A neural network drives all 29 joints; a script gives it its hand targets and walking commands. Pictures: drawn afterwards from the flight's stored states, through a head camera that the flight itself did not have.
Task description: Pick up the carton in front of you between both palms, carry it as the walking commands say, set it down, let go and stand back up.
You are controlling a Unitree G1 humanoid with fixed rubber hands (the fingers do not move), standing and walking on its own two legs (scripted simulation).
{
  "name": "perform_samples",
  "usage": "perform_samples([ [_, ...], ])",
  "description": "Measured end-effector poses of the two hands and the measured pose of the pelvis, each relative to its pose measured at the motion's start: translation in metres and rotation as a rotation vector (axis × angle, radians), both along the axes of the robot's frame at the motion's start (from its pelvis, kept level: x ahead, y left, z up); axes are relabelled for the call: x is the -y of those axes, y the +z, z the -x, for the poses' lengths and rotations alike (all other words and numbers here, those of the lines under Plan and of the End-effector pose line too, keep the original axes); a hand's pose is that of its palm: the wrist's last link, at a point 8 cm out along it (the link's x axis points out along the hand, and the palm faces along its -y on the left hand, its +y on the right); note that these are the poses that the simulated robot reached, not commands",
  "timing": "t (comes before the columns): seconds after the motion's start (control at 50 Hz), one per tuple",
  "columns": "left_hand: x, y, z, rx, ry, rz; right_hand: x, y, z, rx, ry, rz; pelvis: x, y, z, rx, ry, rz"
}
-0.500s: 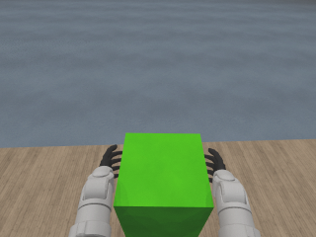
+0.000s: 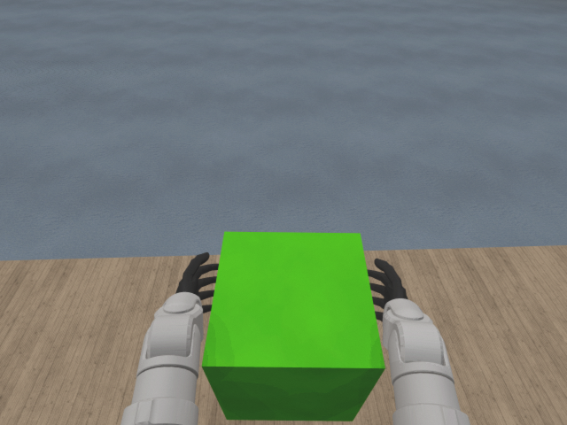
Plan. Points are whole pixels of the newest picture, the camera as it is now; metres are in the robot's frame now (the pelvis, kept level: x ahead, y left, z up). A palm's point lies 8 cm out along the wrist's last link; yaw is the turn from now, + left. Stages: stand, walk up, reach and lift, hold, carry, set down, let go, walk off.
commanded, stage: reach and lift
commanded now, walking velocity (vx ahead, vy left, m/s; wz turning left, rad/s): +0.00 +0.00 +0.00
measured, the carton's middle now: (290, 330) +0.29 +0.00 -0.04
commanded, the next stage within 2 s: hold in 0.32 s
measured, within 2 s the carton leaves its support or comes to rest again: neither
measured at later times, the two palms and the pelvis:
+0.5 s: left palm (185, 296) +0.29 +0.15 +0.05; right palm (399, 303) +0.29 -0.15 +0.05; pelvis +0.00 +0.00 +0.00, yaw +0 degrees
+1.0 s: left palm (185, 297) +0.29 +0.15 +0.05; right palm (399, 304) +0.28 -0.15 +0.05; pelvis -0.01 +0.00 +0.00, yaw +0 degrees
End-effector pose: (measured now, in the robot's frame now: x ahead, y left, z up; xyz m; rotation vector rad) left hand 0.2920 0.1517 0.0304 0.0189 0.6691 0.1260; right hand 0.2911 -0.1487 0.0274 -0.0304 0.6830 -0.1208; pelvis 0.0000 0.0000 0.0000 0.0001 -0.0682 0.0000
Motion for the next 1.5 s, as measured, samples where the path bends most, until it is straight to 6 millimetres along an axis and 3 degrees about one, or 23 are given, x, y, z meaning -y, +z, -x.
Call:
perform_samples([
  [0.34, 0.000, 0.008, 0.002, 0.001, -0.006, -0.010, 0.000, 0.008, 0.002, 0.001, 0.005, 0.010, 0.000, 0.002, -0.006, 0.020, 0.000, 0.000],
  [0.52, 0.001, 0.024, 0.005, 0.030, -0.003, -0.003, 0.001, 0.024, 0.006, 0.030, -0.003, 0.003, 0.000, 0.003, -0.003, 0.046, 0.001, 0.000],
  [0.84, 0.000, 0.023, 0.009, 0.018, 0.007, 0.009, 0.001, 0.023, 0.009, 0.019, -0.011, -0.010, 0.000, 0.001, 0.008, 0.057, 0.000, 0.000],
  [1.5, 0.001, 0.022, 0.003, 0.021, -0.002, -0.004, 0.001, 0.022, 0.004, 0.021, -0.004, 0.005, 0.000, -0.001, -0.004, -0.003, 0.002, 0.001],
])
